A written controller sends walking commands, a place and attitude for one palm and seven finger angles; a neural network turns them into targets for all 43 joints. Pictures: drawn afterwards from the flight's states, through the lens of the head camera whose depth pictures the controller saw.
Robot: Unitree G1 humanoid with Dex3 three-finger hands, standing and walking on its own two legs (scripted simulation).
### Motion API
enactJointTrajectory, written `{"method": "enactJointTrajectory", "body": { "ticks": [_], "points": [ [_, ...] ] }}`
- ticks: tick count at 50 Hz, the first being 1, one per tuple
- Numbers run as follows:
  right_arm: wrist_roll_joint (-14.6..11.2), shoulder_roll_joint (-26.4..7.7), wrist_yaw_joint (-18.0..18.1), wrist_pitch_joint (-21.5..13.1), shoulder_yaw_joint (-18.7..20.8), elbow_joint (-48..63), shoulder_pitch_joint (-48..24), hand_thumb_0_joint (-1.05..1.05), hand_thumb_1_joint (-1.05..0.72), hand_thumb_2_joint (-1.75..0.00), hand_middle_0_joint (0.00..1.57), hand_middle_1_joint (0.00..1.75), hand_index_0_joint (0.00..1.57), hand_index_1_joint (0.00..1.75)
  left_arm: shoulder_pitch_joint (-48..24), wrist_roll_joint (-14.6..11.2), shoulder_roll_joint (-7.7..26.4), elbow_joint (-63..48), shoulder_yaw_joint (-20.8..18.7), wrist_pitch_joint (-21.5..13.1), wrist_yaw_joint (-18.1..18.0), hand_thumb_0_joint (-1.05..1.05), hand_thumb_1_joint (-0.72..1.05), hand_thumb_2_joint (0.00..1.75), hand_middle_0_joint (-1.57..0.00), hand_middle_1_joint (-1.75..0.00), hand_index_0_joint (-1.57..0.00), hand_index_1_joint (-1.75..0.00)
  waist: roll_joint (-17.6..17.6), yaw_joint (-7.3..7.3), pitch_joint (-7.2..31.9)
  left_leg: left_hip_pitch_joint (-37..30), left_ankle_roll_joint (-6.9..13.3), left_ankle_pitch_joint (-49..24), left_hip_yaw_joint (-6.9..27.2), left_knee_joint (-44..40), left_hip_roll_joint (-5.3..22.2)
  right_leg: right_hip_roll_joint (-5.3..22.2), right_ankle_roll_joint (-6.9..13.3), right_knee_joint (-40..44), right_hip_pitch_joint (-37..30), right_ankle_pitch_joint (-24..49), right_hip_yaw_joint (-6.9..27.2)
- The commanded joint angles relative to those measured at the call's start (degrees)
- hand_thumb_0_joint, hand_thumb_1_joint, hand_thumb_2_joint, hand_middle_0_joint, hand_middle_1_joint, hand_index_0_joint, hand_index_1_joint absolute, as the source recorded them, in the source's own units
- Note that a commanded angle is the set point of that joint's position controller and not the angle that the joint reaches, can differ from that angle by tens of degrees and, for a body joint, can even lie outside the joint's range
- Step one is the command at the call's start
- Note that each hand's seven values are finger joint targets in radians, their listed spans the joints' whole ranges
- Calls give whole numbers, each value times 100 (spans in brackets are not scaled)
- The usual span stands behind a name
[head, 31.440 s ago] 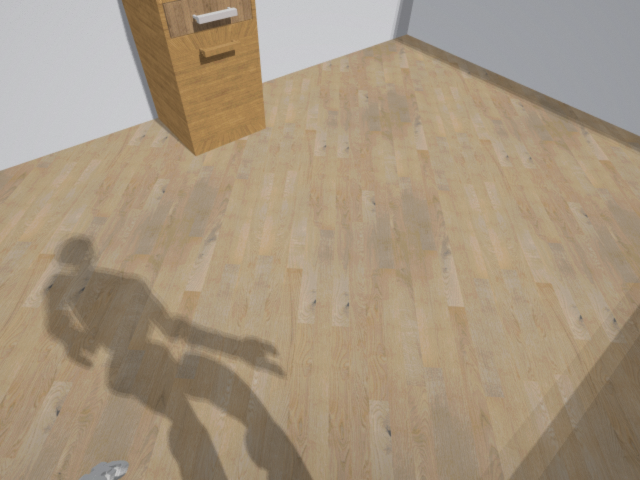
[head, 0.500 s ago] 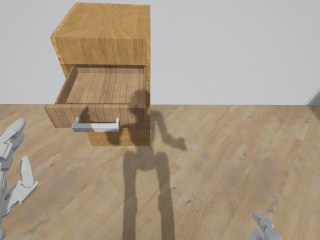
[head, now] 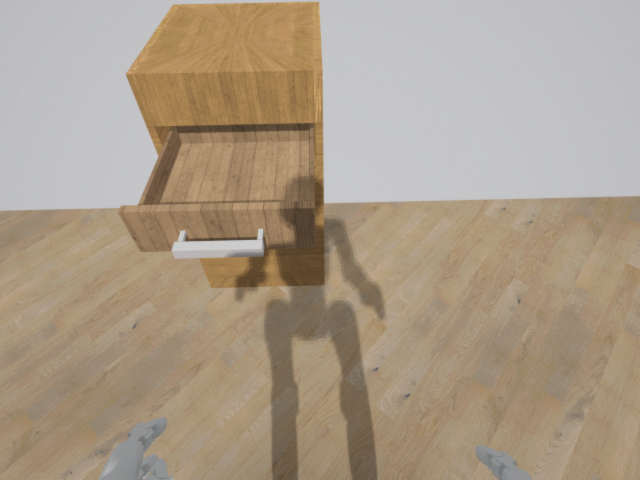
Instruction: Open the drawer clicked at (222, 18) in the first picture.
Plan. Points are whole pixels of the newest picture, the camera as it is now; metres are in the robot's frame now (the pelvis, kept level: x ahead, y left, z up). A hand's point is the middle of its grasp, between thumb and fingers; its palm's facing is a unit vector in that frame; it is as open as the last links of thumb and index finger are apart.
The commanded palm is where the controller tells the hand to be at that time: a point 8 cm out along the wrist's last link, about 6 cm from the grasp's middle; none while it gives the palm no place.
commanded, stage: let the arm hang, fingers relaxed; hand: left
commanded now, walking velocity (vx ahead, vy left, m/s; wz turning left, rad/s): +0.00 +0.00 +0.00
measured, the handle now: (220, 241) +0.57 +0.23 -0.12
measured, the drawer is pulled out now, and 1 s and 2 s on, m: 0.30 0.30 0.30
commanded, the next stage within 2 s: look to check the result in 0.90 s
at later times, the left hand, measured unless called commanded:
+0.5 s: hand out of the picture -0.04 +0.20 -0.16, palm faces +0.00 -0.97 -0.25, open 7.3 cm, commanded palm none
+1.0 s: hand out of the picture -0.02 +0.16 -0.16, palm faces +0.00 -0.98 -0.19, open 7.3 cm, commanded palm none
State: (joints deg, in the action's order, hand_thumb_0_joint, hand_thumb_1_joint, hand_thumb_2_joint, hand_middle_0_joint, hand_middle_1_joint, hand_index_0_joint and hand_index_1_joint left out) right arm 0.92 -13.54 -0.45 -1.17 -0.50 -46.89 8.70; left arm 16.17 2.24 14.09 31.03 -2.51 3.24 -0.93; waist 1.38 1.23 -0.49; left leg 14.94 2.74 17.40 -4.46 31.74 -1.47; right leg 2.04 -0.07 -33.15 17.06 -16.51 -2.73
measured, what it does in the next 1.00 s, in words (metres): stands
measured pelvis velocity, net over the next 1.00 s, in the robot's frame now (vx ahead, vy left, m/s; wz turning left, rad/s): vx -0.01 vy -0.01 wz -0.01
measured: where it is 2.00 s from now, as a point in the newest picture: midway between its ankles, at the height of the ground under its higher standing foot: outside the picture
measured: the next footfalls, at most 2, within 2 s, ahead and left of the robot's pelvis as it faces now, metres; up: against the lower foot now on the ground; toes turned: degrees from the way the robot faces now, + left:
none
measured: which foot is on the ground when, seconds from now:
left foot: down 0.00-1.00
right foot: down 0.00-1.00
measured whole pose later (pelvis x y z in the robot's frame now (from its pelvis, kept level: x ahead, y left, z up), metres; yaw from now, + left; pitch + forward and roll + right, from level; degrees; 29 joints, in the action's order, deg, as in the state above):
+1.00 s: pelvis -0.01 -0.01 +0.01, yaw -1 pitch -2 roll +0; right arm 0.5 -7.1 2.0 0.3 0.6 -64.9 19.0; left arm 15.8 0.8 7.5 65.8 -0.1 0.0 -2.2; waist 0.3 0.8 -4.0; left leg 7.6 2.1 11.8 -4.7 21.2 -0.9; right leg 0.9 0.5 -22.6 10.0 -10.8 -2.5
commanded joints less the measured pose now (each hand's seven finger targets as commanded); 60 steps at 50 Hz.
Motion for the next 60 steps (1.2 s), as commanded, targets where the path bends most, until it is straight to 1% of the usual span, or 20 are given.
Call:
{"method": "enactJointTrajectory", "body": {
  "ticks": [1,2,3,7,8,12,13,18,21,23,26,27,29,31,33,40,49,56,58,60],
  "points": [
    [29,-623,123,-9,153,151,215,0,-90,-90,20,30,20,30,47,-76,717,527,-21,-262,-27,0,90,90,-20,-30,-20,-30,-88,-98,314,-244,-70,-1782,748,-877,639,429,214,663,-809,1751,606],
    [20,-572,119,18,115,29,213,0,-90,-90,20,30,20,30,36,-92,705,821,27,-254,-33,0,90,90,-20,-30,-20,-30,174,-117,104,-187,-68,-1511,742,-1036,649,374,177,805,-779,1353,595],
    [0,-541,118,39,103,-75,264,0,-90,-90,20,30,20,30,68,-89,705,1080,53,-254,-36,0,90,90,-20,-30,-20,-30,277,-130,44,-193,-58,-1328,762,-1126,674,337,159,926,-802,1085,545],
    [8,-384,166,91,93,-519,542,0,-90,-90,20,30,20,30,238,-118,485,1952,62,-283,-31,0,90,90,-20,-30,-20,-30,957,-129,-78,-176,-60,-394,748,-1445,652,309,211,1303,-900,616,516],
    [-14,-386,171,110,102,-587,619,0,-90,-90,20,30,20,30,223,-116,513,2111,90,-291,-38,0,90,90,-20,-30,-20,-30,739,-121,-148,-199,-47,-337,817,-1476,691,294,214,1351,-890,608,478],
    [-30,-337,199,120,116,-930,947,0,-90,-90,20,30,20,30,260,-148,408,2634,163,-316,-26,0,90,90,-20,-30,-20,-30,372,-91,-145,-297,-36,-221,833,-1553,723,326,228,1456,-877,583,456],
    [-49,-321,203,117,130,-983,1022,0,-90,-90,20,30,20,30,294,-145,385,2718,169,-335,-43,0,90,90,-20,-30,-20,-30,94,-86,-175,-383,-26,-399,847,-1543,751,326,235,1468,-832,653,452],
    [-58,-224,238,93,127,-1298,1264,0,-90,-90,20,30,20,30,387,-158,262,3110,218,-358,-87,0,90,90,-20,-30,-20,-30,-172,-75,-236,-586,-12,-806,767,-1523,771,351,230,1474,-737,835,460],
    [-50,-154,250,95,113,-1450,1368,0,-90,-90,20,30,20,30,343,-164,220,3225,227,-344,-112,0,90,90,-20,-30,-20,-30,-279,-53,-436,-494,-17,-683,767,-1598,777,341,217,1488,-673,706,471],
    [-56,-118,249,98,113,-1499,1370,0,-90,-90,20,30,20,30,417,-150,177,3287,221,-337,-128,0,90,90,-20,-30,-20,-30,-167,-81,-566,-464,-12,-544,765,-1656,774,334,207,1488,-559,582,449],
    [-40,-31,247,100,113,-1581,1419,0,-90,-90,20,30,20,30,382,-152,138,3336,221,-329,-135,0,90,90,-20,-30,-20,-30,-229,-68,-660,-376,-17,-314,768,-1729,764,328,198,1486,-544,495,455],
    [-35,-17,249,101,116,-1602,1422,0,-90,-90,20,30,20,30,378,-146,114,3335,218,-326,-136,0,90,90,-20,-30,-20,-30,-131,-63,-735,-319,-26,-201,778,-1763,759,308,196,1476,-497,450,470],
    [-33,34,247,99,119,-1613,1433,0,-90,-90,20,30,20,30,375,-136,90,3343,205,-333,-147,0,90,90,-20,-30,-20,-30,-187,-64,-748,-306,-20,-159,777,-1766,766,312,193,1462,-469,446,453],
    [-27,66,250,88,125,-1630,1444,0,-90,-90,20,30,20,30,357,-134,63,3340,190,-335,-146,0,90,90,-20,-30,-20,-30,-51,-69,-724,-273,-29,-115,780,-1797,758,296,189,1442,-506,482,468],
    [-40,89,247,77,140,-1627,1443,0,-90,-90,20,30,20,30,397,-127,59,3327,173,-353,-149,0,90,90,-20,-30,-20,-30,-239,-89,-602,-367,-16,-275,741,-1721,751,315,189,1434,-512,553,450],
    [-19,208,266,78,142,-1670,1476,0,-90,-90,20,30,20,30,334,-135,-42,3331,160,-364,-145,0,90,90,-20,-30,-20,-30,56,-64,-694,-336,-43,-342,678,-1690,724,309,215,1473,-484,605,486],
    [-34,189,292,65,149,-1667,1503,0,-90,-90,20,30,20,30,330,-149,-75,3365,149,-394,-148,0,90,90,-20,-30,-20,-30,-131,-39,-469,-574,-48,-820,623,-1541,756,332,226,1485,-590,845,484],
    [-31,205,297,79,154,-1694,1479,0,-90,-90,20,30,20,30,338,-157,-83,3384,150,-397,-153,0,90,90,-20,-30,-20,-30,-63,-34,-523,-586,-67,-841,592,-1522,742,331,241,1539,-575,845,524],
    [-45,161,298,79,167,-1673,1441,0,-90,-90,20,30,20,30,397,-156,-76,3383,151,-417,-157,0,90,90,-20,-30,-20,-30,-160,-41,-437,-670,-74,-882,584,-1472,754,322,241,1560,-572,875,557],
    [-35,185,306,70,158,-1696,1427,0,-90,-90,20,30,20,30,342,-161,-72,3383,145,-413,-157,0,90,90,-20,-30,-20,-30,-27,-35,-409,-684,-77,-989,570,-1469,758,333,243,1550,-649,993,540]
  ]
}}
